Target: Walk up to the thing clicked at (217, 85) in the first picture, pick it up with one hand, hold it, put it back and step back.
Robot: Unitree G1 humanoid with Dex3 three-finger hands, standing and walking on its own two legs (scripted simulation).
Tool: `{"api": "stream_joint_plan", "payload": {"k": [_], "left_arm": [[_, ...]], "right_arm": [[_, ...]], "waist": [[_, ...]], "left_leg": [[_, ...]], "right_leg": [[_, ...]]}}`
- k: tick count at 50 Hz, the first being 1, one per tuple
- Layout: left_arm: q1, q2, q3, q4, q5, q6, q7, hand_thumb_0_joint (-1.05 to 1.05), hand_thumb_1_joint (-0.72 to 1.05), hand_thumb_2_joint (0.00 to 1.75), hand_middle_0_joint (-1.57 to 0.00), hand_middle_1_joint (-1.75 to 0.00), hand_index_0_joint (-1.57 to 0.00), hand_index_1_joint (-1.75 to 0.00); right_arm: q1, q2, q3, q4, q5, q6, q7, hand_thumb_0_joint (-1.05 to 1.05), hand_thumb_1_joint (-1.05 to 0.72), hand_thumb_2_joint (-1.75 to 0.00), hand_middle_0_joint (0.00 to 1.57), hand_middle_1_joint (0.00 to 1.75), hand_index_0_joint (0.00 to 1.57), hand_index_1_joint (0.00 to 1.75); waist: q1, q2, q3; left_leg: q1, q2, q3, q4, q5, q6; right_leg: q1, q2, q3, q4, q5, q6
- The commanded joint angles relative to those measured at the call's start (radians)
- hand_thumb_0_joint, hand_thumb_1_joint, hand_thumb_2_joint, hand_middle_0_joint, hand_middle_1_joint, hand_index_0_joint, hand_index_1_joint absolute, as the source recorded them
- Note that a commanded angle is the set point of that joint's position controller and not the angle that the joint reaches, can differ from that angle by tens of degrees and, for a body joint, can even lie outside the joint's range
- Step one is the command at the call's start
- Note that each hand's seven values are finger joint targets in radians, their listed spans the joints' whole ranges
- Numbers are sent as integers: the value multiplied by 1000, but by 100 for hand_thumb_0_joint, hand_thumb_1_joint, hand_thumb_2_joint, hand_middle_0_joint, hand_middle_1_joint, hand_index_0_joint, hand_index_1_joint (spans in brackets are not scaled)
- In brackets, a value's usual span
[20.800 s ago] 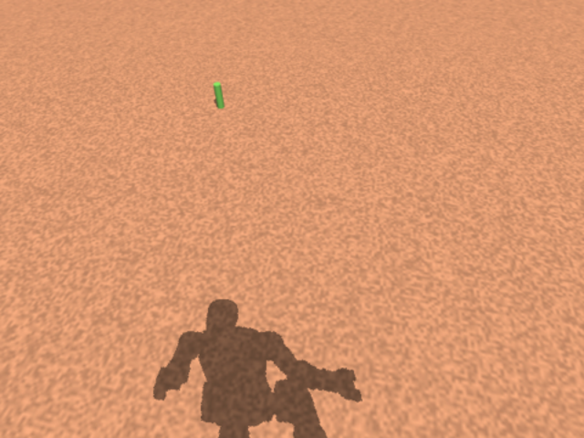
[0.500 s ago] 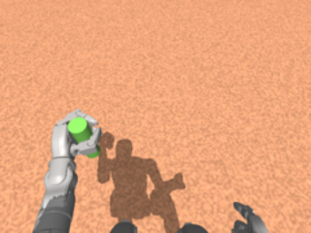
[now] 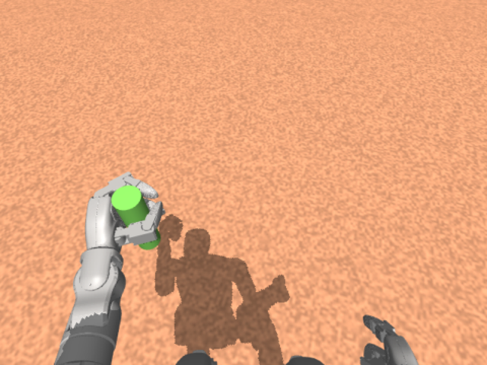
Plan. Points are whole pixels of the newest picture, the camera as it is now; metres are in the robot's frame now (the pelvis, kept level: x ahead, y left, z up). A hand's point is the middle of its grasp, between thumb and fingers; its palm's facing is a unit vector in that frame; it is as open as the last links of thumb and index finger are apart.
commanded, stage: hold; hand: left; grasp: from the side
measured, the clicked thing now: (139, 221) +0.34 +0.18 +0.03
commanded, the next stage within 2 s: crouch in 1.98 s
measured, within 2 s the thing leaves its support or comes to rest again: neither
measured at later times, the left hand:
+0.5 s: hand (144, 216) +0.33 +0.16 +0.06, palm faces +0.11 -0.99 -0.02, open 5.3 cm
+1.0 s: hand (143, 212) +0.34 +0.17 +0.06, palm faces +0.12 -0.99 -0.02, open 5.3 cm
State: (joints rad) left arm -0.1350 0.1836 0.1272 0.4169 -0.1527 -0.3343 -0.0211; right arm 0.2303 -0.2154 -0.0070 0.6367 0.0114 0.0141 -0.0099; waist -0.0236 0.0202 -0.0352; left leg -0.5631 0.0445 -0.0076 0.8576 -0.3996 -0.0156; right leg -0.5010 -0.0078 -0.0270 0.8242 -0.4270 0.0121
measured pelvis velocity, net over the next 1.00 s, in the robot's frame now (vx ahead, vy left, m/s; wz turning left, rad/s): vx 0.00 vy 0.00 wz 0.00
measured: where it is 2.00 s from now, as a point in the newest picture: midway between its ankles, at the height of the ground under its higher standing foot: outside the picture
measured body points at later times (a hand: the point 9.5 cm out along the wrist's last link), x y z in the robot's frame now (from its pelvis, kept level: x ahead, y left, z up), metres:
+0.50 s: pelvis +0.00 +0.00 +0.00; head +0.03 +0.00 +0.45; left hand +0.32 +0.22 +0.06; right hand +0.13 -0.24 -0.10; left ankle +0.02 +0.13 -0.70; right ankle +0.00 -0.13 -0.70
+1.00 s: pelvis +0.00 +0.00 +0.00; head +0.04 +0.01 +0.45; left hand +0.32 +0.22 +0.06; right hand +0.13 -0.24 -0.11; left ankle +0.02 +0.13 -0.70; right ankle +0.00 -0.13 -0.70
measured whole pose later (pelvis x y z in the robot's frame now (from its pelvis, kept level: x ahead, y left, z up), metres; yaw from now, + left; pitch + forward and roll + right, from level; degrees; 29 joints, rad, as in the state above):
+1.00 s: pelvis +0.00 +0.00 +0.00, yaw +0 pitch +6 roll -1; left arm -0.13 0.18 0.13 0.42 -0.15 -0.35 -0.01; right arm 0.23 -0.21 -0.01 0.66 0.01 -0.01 0.00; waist -0.02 0.02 -0.03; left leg -0.54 0.04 0.00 0.83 -0.39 -0.01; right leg -0.47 -0.01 -0.02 0.79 -0.42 0.02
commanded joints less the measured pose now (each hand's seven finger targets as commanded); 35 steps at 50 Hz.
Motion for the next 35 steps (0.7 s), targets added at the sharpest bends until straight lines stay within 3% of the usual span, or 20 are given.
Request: {"api": "stream_joint_plan", "payload": {"k": [1,4,5,11,14,15,16,17,21,22,24,25,26,29,30,32,35], "left_arm": [[-295,125,46,-241,-12,-78,-5,0,66,124,-134,-137,-135,-137],[-280,110,35,-217,-15,-68,-6,0,64,124,-135,-138,-136,-138],[-286,122,48,-238,-15,-69,-4,0,64,125,-134,-138,-135,-138],[-293,109,40,-267,-15,-70,6,0,65,125,-133,-138,-134,-137],[-269,92,36,-195,-14,-65,5,0,65,126,-133,-137,-133,-137],[-302,129,69,-225,-14,-74,8,0,64,125,-133,-138,-134,-138],[-263,134,74,-190,-6,-75,8,0,66,126,-133,-137,-133,-137],[-307,141,60,-272,-4,-83,6,0,65,126,-133,-138,-134,-138],[-292,135,55,-292,-9,-89,2,0,66,124,-132,-136,-133,-136],[-261,90,23,-230,-11,-84,-1,0,66,124,-131,-136,-132,-135],[-269,115,50,-226,-14,-79,1,0,66,125,-132,-137,-133,-137],[-265,105,44,-203,-12,-79,1,0,63,125,-131,-136,-132,-136],[-281,136,64,-229,-7,-81,5,0,65,125,-131,-136,-131,-136],[-253,103,33,-225,-10,-89,-4,0,63,125,-133,-138,-134,-138],[-325,150,68,-312,-12,-99,2,0,64,125,-133,-138,-133,-137],[-299,127,42,-290,-10,-97,2,0,63,123,-131,-136,-131,-135],[-226,90,29,-195,-11,-80,2,0,60,124,-131,-136,-131,-136]], "right_arm": [[-38,-137,-41,-125,0,-50,-13,0,-90,-90,20,30,20,30],[-39,-138,-43,-122,0,-54,-15,0,-90,-90,20,30,20,30],[-43,-137,-42,-126,3,-56,-15,0,-90,-90,20,30,20,30],[-46,-128,-38,-124,0,-58,-17,0,-90,-90,20,30,20,30],[-52,-127,-37,-120,0,-63,-16,0,-90,-90,20,30,20,30],[-58,-131,-42,-117,-1,-65,-16,0,-90,-90,20,30,20,30],[-54,-136,-44,-115,-1,-65,-17,0,-89,-90,20,30,20,30],[-59,-133,-43,-123,0,-65,-18,0,-90,-90,20,30,20,30],[-47,-130,-41,-114,-2,-69,-20,0,-90,-90,20,30,20,30],[-52,-127,-36,-118,-1,-69,-19,0,-90,-90,20,30,20,30],[-56,-133,-41,-112,0,-74,-21,0,-90,-90,20,30,20,30],[-48,-131,-41,-108,-2,-73,-20,0,-90,-90,20,30,20,30],[-46,-133,-43,-106,-1,-71,-20,0,-90,-90,20,30,20,30],[-51,-130,-40,-113,0,-72,-16,0,-90,-90,20,30,20,30],[-46,-137,-47,-109,1,-73,-17,0,-91,-90,20,30,20,30],[-40,-135,-45,-106,1,-72,-19,0,-90,-90,20,30,20,30],[-43,-137,-46,-102,2,-74,-15,0,-91,-90,20,30,20,30]], "waist": [[-4,0,-256],[-13,-18,-242],[-1,-16,-249],[-2,-13,-260],[-7,-28,-213],[0,-8,-224],[1,-14,-231],[7,-1,-251],[5,12,-292],[-10,-12,-253],[-7,-20,-237],[-13,-34,-253],[-4,-22,-241],[-3,-16,-232],[5,7,-269],[-2,6,-287],[-8,-20,-226]], "left_leg": [[164,-25,7,-143,192,14],[163,-27,8,-141,205,18],[166,-28,10,-144,204,17],[177,-31,12,-151,203,17],[155,-29,11,-153,182,19],[150,-31,14,-151,171,18],[162,-31,14,-154,177,19],[173,-34,16,-157,177,19],[201,-34,17,-152,210,16],[189,-33,15,-154,196,17],[169,-33,18,-152,185,21],[168,-30,14,-144,201,23],[158,-32,16,-148,200,22],[179,-32,15,-154,204,20],[189,-32,14,-155,213,18],[214,-31,12,-151,239,17],[186,-26,9,-155,232,18]], "right_leg": [[76,27,-12,-126,249,-17],[82,25,-11,-134,268,-12],[88,23,-9,-138,267,-13],[103,22,-9,-148,267,-11],[74,23,-10,-148,246,-11],[71,21,-8,-149,235,-12],[79,20,-8,-150,241,-12],[86,16,-5,-152,242,-12],[110,20,-3,-150,274,-13],[94,23,-6,-151,261,-11],[83,18,-2,-160,258,-8],[90,21,-4,-153,273,-7],[89,18,-4,-153,273,-8],[93,19,-6,-152,268,-9],[106,18,-5,-149,275,-13],[113,20,-5,-146,297,-13],[82,25,-12,-146,288,-14]]}}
